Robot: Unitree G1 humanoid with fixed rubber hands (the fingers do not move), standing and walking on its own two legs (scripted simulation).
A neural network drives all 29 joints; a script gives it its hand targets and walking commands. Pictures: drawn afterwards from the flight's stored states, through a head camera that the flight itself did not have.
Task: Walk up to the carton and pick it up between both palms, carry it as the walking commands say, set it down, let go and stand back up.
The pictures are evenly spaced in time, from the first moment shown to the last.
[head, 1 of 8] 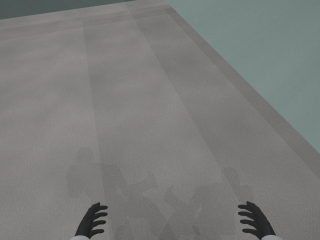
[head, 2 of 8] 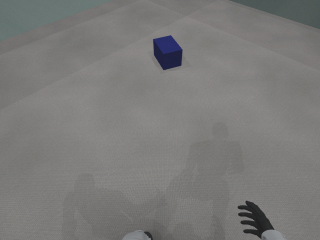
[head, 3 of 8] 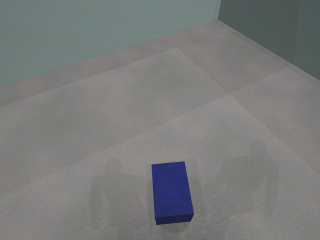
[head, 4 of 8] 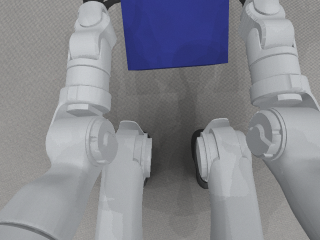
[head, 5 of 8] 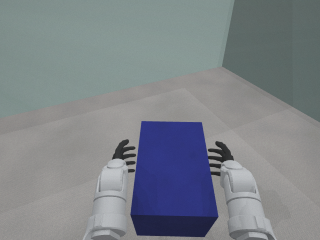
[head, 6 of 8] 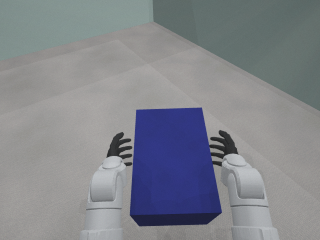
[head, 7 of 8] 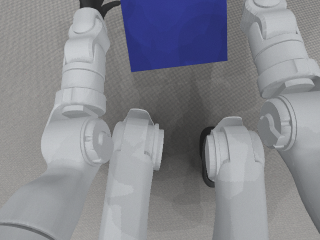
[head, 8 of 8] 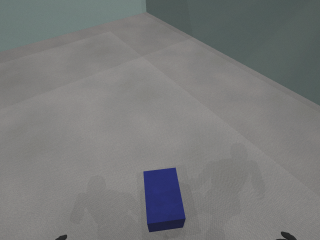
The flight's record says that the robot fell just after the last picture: no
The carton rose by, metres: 0.70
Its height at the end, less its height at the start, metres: +0.00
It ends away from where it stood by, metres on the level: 1.06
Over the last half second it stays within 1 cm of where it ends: yes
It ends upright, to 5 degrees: yes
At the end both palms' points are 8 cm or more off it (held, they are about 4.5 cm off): yes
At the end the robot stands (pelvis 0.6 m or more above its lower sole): yes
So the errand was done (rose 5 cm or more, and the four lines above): yes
